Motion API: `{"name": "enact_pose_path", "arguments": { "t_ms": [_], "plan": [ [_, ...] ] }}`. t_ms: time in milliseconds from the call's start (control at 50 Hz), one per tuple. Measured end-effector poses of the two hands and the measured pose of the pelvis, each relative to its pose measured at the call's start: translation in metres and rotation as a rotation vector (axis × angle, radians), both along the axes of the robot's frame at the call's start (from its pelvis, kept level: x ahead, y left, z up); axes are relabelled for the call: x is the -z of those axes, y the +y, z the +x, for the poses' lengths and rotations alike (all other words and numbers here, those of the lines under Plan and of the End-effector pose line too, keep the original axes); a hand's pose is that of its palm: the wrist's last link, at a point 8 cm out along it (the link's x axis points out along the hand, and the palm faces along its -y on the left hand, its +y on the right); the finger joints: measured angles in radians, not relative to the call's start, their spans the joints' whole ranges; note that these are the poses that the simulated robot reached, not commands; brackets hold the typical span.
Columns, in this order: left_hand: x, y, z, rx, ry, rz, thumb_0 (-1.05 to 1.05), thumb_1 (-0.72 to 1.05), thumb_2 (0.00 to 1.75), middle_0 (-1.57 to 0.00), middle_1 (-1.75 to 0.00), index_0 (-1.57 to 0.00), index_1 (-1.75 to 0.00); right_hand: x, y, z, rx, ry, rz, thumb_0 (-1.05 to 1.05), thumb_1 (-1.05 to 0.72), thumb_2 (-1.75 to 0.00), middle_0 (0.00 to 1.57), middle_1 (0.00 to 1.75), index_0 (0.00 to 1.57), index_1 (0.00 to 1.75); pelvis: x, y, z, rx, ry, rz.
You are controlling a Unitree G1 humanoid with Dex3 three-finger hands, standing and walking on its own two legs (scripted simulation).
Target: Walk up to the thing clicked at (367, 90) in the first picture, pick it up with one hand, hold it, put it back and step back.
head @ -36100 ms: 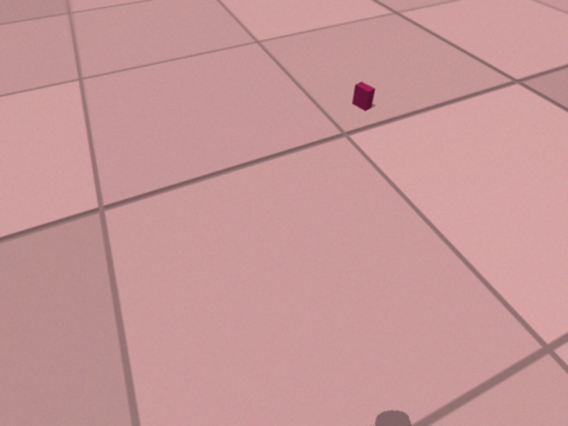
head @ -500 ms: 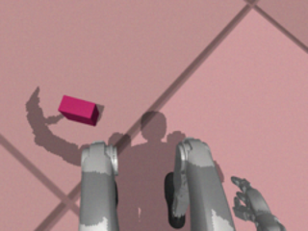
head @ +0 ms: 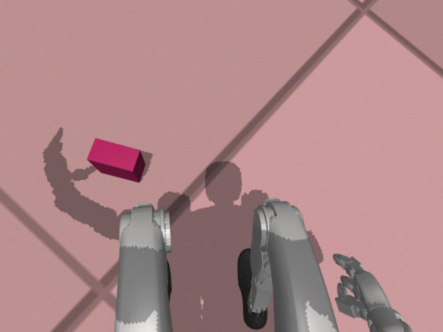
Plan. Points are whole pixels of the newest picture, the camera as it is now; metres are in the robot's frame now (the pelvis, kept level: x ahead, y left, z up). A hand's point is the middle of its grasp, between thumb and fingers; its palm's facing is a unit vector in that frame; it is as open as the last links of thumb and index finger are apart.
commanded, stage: go down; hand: left
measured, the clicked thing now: (119, 162) +0.46 +0.24 -0.34
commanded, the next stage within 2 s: home in 0.10 s
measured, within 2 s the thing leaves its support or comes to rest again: neither
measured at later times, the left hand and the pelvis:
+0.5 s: hand out of the picture +0.37 +0.43 +0.01, palm faces +0.35 -0.93 -0.11, open 13.3 cm; pelvis +0.00 +0.00 +0.01, yaw +0 degrees
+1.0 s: hand out of the picture +0.37 +0.42 +0.02, palm faces +0.38 -0.92 -0.11, open 12.8 cm; pelvis +0.00 +0.00 +0.00, yaw +0 degrees
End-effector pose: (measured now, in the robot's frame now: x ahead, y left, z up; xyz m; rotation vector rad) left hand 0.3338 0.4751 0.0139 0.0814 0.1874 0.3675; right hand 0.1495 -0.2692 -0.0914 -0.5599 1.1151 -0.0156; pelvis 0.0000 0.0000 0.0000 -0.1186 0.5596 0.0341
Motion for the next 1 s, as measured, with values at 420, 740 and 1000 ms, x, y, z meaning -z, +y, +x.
{"name": "enact_pose_path", "arguments": {
  "t_ms": [420,740,1000],
  "plan": [
    [-0.001,-0.002,-0.002,0.006,0.003,-0.002,0.00,-0.09,0.46,-0.21,-0.45,-0.27,-0.39,-0.006,0.001,0.005,-0.003,-0.010,-0.002,0.00,-0.88,-0.89,0.21,0.30,0.21,0.30,-0.005,0.001,0.002,-0.001,0.004,-0.003],
    [-0.005,-0.003,-0.006,-0.012,-0.044,0.003,0.00,-0.05,0.49,-0.22,-0.47,-0.28,-0.41,-0.004,0.004,0.005,-0.008,-0.012,0.006,0.00,-0.87,-0.89,0.21,0.30,0.21,0.30,-0.006,0.002,0.000,-0.003,0.001,0.000],
    [-0.011,-0.009,-0.006,-0.028,-0.075,0.022,0.00,-0.09,0.51,-0.25,-0.50,-0.32,-0.45,0.000,0.003,0.004,0.002,-0.013,0.015,0.01,-0.88,-0.89,0.21,0.30,0.21,0.30,-0.004,-0.002,-0.001,-0.001,-0.003,0.008]
  ]
}}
